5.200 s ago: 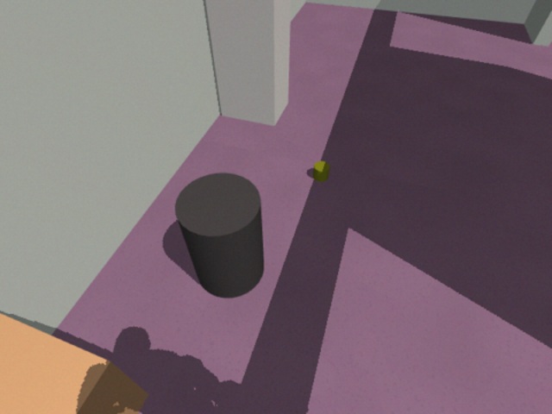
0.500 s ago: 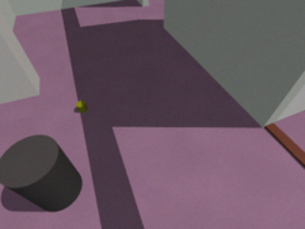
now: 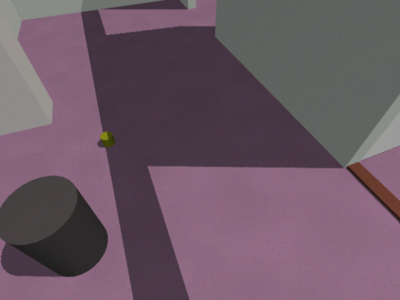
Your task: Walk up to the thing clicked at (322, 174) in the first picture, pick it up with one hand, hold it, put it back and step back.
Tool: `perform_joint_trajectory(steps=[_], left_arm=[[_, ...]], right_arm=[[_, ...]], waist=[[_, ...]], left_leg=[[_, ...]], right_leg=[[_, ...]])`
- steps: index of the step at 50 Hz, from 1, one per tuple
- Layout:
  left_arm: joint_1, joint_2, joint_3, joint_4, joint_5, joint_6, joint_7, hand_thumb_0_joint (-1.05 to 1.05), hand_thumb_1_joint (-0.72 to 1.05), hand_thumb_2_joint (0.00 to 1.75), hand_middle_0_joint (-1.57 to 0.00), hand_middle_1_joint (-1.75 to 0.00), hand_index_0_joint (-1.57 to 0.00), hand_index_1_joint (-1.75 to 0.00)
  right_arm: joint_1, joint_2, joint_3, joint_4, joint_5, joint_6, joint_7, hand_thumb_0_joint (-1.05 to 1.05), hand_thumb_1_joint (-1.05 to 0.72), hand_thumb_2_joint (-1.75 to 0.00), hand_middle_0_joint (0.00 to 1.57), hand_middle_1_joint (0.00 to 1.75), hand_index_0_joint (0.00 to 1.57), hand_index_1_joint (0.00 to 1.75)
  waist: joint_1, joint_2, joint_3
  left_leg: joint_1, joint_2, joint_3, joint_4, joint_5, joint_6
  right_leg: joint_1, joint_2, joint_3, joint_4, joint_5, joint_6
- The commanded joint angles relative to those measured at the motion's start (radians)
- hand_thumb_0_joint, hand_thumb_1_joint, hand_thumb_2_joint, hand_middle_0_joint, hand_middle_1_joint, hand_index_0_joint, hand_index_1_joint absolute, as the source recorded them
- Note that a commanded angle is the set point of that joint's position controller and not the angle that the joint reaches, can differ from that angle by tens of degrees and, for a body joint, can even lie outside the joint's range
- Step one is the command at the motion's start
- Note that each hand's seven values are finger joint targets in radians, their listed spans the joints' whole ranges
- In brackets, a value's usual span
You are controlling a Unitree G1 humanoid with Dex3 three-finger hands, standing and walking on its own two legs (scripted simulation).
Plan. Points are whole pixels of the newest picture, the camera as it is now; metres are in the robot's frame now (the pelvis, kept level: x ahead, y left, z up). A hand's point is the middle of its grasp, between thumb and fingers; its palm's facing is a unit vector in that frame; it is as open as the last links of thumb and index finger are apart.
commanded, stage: stand
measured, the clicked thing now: (107, 139) +1.21 +0.64 -0.75
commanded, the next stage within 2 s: walk up in 0.48 s
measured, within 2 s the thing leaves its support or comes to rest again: neither
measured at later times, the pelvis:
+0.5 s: pelvis +0.00 +0.00 +0.00, yaw +0 degrees
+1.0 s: pelvis +0.01 +0.01 -0.02, yaw -29 degrees
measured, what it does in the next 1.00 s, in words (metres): lifts its left foot, turning right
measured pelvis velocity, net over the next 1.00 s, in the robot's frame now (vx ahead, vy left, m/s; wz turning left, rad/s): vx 0.01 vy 0.01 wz -0.51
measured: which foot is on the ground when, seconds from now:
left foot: down 0.00-0.76, up 0.78-1.00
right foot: down 0.00-1.00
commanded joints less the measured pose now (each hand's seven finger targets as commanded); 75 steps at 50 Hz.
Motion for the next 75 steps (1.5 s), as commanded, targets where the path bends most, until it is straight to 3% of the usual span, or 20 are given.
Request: perform_joint_trajectory(steps=[1,23,24,27,31,36,37,38,40,43,54,56,57,58,59,60,61,63,66,75], left_arm=[[-0.032,0.214,0.042,-0.06,0.002,-0.019,0.011,0.0,0.9,0.9,-0.2,-0.3,-0.2,-0.3],[-0.027,0.216,0.042,-0.063,0.0,-0.019,0.011,0.0,0.9,0.9,-0.2,-0.3,-0.2,-0.3],[-0.001,0.271,0.082,-0.156,0.019,0.013,0.004,0.0,0.9,0.9,-0.2,-0.3,-0.2,-0.3],[-0.008,0.267,0.104,-0.231,0.036,0.017,0.001,0.0,0.9,0.9,-0.2,-0.3,-0.2,-0.3],[0.111,0.224,0.115,-0.287,0.025,0.046,0.0,0.0,0.9,0.9,-0.2,-0.3,-0.2,-0.3],[0.281,0.227,0.138,-0.289,0.013,0.017,-0.02,0.0,0.9,0.9,-0.2,-0.3,-0.2,-0.3],[0.347,0.271,0.157,-0.286,0.021,0.001,-0.011,0.0,0.9,0.9,-0.2,-0.3,-0.2,-0.3],[0.35,0.378,0.18,-0.325,0.038,-0.013,0.005,0.0,0.9,0.9,-0.2,-0.3,-0.2,-0.3],[0.267,0.403,0.18,-0.407,0.036,-0.018,0.03,0.0,0.9,0.9,-0.2,-0.3,-0.2,-0.3],[0.169,0.319,0.166,-0.457,0.022,-0.015,0.057,0.0,0.9,0.9,-0.2,-0.3,-0.2,-0.3],[0.22,0.312,0.17,-0.577,0.031,-0.001,0.042,0.0,0.9,0.9,-0.2,-0.3,-0.2,-0.3],[0.11,0.314,0.164,-0.613,0.029,0.004,0.039,0.0,0.9,0.9,-0.2,-0.3,-0.2,-0.3],[0.08,0.282,0.152,-0.616,0.022,0.009,0.036,0.0,0.9,0.9,-0.2,-0.3,-0.2,-0.3],[0.147,0.195,0.131,-0.604,0.017,0.02,0.032,0.0,0.9,0.9,-0.2,-0.3,-0.2,-0.3],[0.272,0.211,0.133,-0.571,0.027,0.031,0.041,0.0,0.9,0.9,-0.2,-0.3,-0.2,-0.3],[0.251,0.309,0.159,-0.529,0.04,0.035,0.045,0.0,0.9,0.9,-0.2,-0.3,-0.2,-0.3],[0.214,0.333,0.17,-0.515,0.043,0.038,0.035,0.0,0.9,0.9,-0.2,-0.3,-0.2,-0.3],[0.21,0.319,0.171,-0.48,0.019,0.047,-0.004,0.0,0.9,0.9,-0.2,-0.3,-0.2,-0.3],[0.213,0.288,0.155,-0.482,0.009,0.042,-0.05,0.0,0.9,0.9,-0.2,-0.3,-0.2,-0.3],[0.117,0.267,0.132,-0.472,0.014,0.029,-0.06,0.0,0.9,0.9,-0.2,-0.3,-0.2,-0.3]], right_arm=[[-0.051,-0.221,-0.043,-0.064,0.001,-0.023,-0.014,0.0,-0.9,-0.9,0.2,0.3,0.2,0.3],[-0.042,-0.222,-0.043,-0.061,0.001,-0.023,-0.012,0.0,-0.9,-0.9,0.2,0.3,0.2,0.3],[-0.115,-0.331,-0.129,-0.16,-0.016,-0.01,0.006,0.0,-0.9,-0.9,0.2,0.3,0.2,0.3],[-0.083,-0.285,-0.138,-0.235,-0.003,0.01,0.016,0.0,-0.9,-0.9,0.2,0.3,0.2,0.3],[-0.139,-0.282,-0.169,-0.354,-0.023,0.025,0.022,0.0,-0.9,-0.9,0.2,0.3,0.2,0.3],[-0.195,-0.265,-0.168,-0.426,-0.023,0.04,0.032,0.0,-0.9,-0.9,0.2,0.3,0.2,0.3],[-0.194,-0.238,-0.16,-0.446,-0.014,0.053,0.039,0.0,-0.9,-0.9,0.2,0.3,0.2,0.3],[-0.18,-0.176,-0.138,-0.483,-0.007,0.063,0.044,0.0,-0.9,-0.9,0.2,0.3,0.2,0.3],[-0.179,-0.189,-0.133,-0.527,-0.003,0.073,0.04,0.0,-0.9,-0.9,0.2,0.3,0.2,0.3],[-0.06,-0.253,-0.14,-0.455,0.007,0.067,0.027,0.0,-0.9,-0.9,0.2,0.3,0.2,0.3],[-0.057,-0.236,-0.134,-0.513,-0.001,0.047,0.007,0.0,-0.9,-0.9,0.2,0.3,0.2,0.3],[0.078,-0.232,-0.14,-0.48,0.005,0.037,0.001,0.0,-0.9,-0.9,0.2,0.3,0.2,0.3],[0.137,-0.249,-0.152,-0.462,-0.006,0.027,-0.006,0.0,-0.9,-0.9,0.2,0.3,0.2,0.3],[0.085,-0.318,-0.169,-0.474,-0.019,0.024,-0.014,0.0,-0.9,-0.9,0.2,0.3,0.2,0.3],[-0.026,-0.375,-0.169,-0.528,-0.019,0.024,-0.01,0.0,-0.9,-0.9,0.2,0.3,0.2,0.3],[-0.064,-0.402,-0.182,-0.53,-0.011,0.021,-0.002,0.0,-0.9,-0.9,0.2,0.3,0.2,0.3],[-0.081,-0.358,-0.171,-0.529,-0.014,0.018,0.0,0.0,-0.9,-0.9,0.2,0.3,0.2,0.3],[-0.069,-0.298,-0.152,-0.514,0.0,0.004,-0.015,0.0,-0.9,-0.9,0.2,0.3,0.2,0.3],[0.06,-0.309,-0.144,-0.489,0.0,-0.02,-0.014,0.0,-0.9,-0.9,0.2,0.3,0.2,0.3],[0.208,-0.392,-0.16,-0.477,-0.026,-0.041,0.007,0.0,-0.9,-0.9,0.2,0.3,0.2,0.3]], waist=[[0.004,0.01,-0.067],[0.003,0.011,-0.051],[-0.02,0.064,0.031],[-0.032,0.021,-0.045],[-0.005,0.158,-0.086],[0.05,0.147,-0.059],[0.092,0.052,-0.051],[0.092,-0.265,-0.014],[0.049,-0.247,-0.056],[-0.014,-0.167,-0.132],[0.039,-0.166,-0.124],[-0.041,-0.201,-0.157],[-0.089,-0.151,-0.153],[-0.055,0.1,-0.121],[0.013,0.276,-0.109],[-0.004,0.261,-0.072],[0.006,0.151,-0.028],[0.038,0.107,0.0],[-0.006,0.168,-0.095],[-0.072,0.229,-0.025]], left_leg=[[0.054,0.113,-0.102,-0.068,0.06,0.033],[0.042,0.107,-0.105,-0.072,0.021,0.031],[0.121,0.058,0.011,0.087,-0.097,0.036],[0.059,0.154,-0.126,0.082,-0.236,0.089],[0.02,0.494,-0.197,-0.078,-0.096,0.282],[-0.077,0.253,0.138,0.319,0.029,0.123],[-0.222,0.173,0.134,0.532,-0.114,0.076],[-0.458,0.01,0.12,0.726,-0.474,0.013],[-0.551,-0.044,-0.183,0.869,-0.515,-0.022],[-0.488,0.009,-0.196,0.777,-0.323,-0.023],[-0.287,-0.089,-0.136,0.484,-0.261,-0.001],[-0.083,-0.068,-0.146,0.273,-0.176,0.012],[0.062,-0.034,-0.158,0.122,-0.05,0.02],[0.114,0.139,-0.36,0.006,-0.121,0.056],[-0.017,0.392,-0.624,-0.093,-0.232,0.157],[-0.164,0.47,-0.68,-0.128,-0.214,0.242],[-0.19,0.425,-0.579,-0.117,-0.143,0.237],[-0.193,0.251,-0.334,-0.054,-0.227,0.135],[0.035,0.214,-0.231,-0.015,-0.211,0.111],[-0.055,0.346,-0.146,-0.084,-0.389,0.15]], right_leg=[[-0.047,-0.096,0.055,-0.051,0.114,-0.049],[-0.051,-0.102,0.059,-0.063,0.077,-0.052],[-0.275,-0.08,0.192,0.01,0.205,-0.098],[-0.305,-0.046,0.201,0.173,0.074,-0.117],[-0.359,-0.033,-0.028,0.623,-0.32,-0.059],[-0.141,-0.016,-0.075,0.259,-0.116,-0.064],[-0.03,-0.02,0.089,0.162,-0.076,-0.11],[0.01,-0.194,0.49,0.004,0.059,-0.196],[-0.004,-0.269,0.833,-0.106,0.07,-0.342],[0.08,-0.129,0.486,0.055,0.194,-0.211],[-0.112,-0.06,0.531,0.158,0.412,-0.224],[-0.21,-0.03,0.522,0.199,0.372,-0.168],[-0.333,0.02,0.461,0.267,0.24,-0.097],[-0.472,0.199,0.31,0.479,-0.134,-0.037],[-0.5,0.241,0.212,0.672,-0.399,-0.001],[-0.424,0.186,0.159,0.839,-0.426,0.01],[-0.416,0.141,0.134,0.914,-0.372,0.01],[-0.412,0.09,0.156,0.906,-0.189,-0.017],[-0.478,0.076,0.094,0.809,-0.157,-0.007],[-0.37,-0.011,-0.061,0.486,-0.314,-0.023]])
